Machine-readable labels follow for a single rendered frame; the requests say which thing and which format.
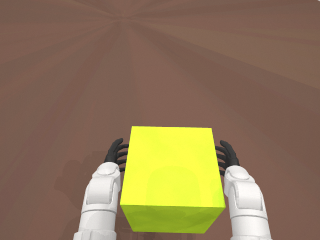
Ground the robot right forearm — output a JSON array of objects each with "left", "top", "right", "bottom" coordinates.
[{"left": 224, "top": 165, "right": 272, "bottom": 240}]

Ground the robot right hand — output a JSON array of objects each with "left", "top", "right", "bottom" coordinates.
[{"left": 214, "top": 140, "right": 240, "bottom": 177}]

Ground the robot left hand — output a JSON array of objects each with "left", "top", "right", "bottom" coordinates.
[{"left": 104, "top": 138, "right": 129, "bottom": 172}]

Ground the robot left forearm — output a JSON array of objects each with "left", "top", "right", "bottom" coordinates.
[{"left": 73, "top": 162, "right": 121, "bottom": 240}]

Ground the carton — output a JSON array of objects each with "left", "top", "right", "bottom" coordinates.
[{"left": 120, "top": 126, "right": 226, "bottom": 234}]

